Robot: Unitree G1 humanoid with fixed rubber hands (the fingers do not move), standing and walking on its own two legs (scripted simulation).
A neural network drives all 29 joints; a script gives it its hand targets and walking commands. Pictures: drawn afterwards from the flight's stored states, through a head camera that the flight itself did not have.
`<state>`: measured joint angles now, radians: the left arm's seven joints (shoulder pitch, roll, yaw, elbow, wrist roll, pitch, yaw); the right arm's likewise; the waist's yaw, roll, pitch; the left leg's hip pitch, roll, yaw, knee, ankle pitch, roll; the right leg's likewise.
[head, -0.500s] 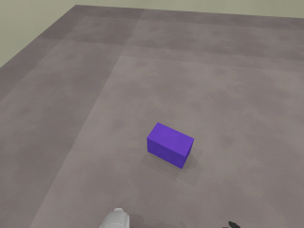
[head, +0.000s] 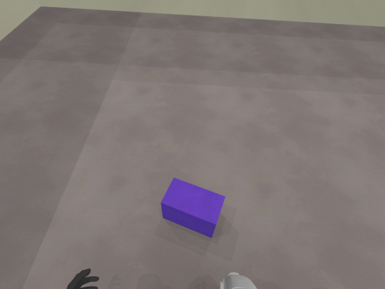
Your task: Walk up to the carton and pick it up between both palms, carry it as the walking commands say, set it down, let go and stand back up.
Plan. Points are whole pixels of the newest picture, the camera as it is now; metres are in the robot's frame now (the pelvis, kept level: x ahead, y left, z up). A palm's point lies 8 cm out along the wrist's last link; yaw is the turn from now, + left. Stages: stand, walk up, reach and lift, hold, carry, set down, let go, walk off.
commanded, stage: walk up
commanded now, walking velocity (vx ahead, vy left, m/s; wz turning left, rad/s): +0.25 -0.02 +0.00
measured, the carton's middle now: (192, 207) +0.59 -0.07 -0.68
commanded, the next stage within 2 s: none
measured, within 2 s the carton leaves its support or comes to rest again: neither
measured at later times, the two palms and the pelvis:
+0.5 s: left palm out of the picture +0.08 +0.19 -0.16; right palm (302, 282) +0.15 -0.27 -0.14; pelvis +0.08 -0.04 -0.01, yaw +1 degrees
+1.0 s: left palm out of the picture +0.04 +0.28 -0.12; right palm out of the picture +0.12 -0.25 -0.14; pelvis +0.09 +0.01 +0.00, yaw -8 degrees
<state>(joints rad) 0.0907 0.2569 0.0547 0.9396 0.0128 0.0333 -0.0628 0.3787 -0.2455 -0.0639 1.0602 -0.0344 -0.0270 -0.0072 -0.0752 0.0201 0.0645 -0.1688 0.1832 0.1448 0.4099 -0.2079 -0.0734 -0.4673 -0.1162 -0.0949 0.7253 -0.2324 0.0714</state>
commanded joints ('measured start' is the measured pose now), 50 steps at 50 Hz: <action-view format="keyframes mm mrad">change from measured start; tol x32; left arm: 1 88 51 6 1 4 -36 9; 50 324 166 75 127 36 -21 128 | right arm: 1 -74 -135 -14 -71 4 -7 18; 50 -232 11 21 -211 -6 58 44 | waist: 1 80 177 -43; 4 177 -464 -189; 26 86 217 5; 50 125 -278 -63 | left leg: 1 -174 42 -1 -123 -207 122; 6 -459 -48 -126 681 -302 60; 27 -154 38 -301 -231 -153 149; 39 -87 -44 -195 -160 -99 103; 43 -439 -96 -200 605 -172 12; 50 -261 -120 -99 324 -173 -18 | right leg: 1 315 47 -72 -202 68 -17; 6 423 -359 448 -590 -229 -148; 15 286 -115 -26 -400 827 -155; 24 102 -9 77 -334 -162 -113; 39 260 22 58 -437 -18 -63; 42 224 -390 690 -648 -591 -240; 50 267 -188 356 -486 -193 -194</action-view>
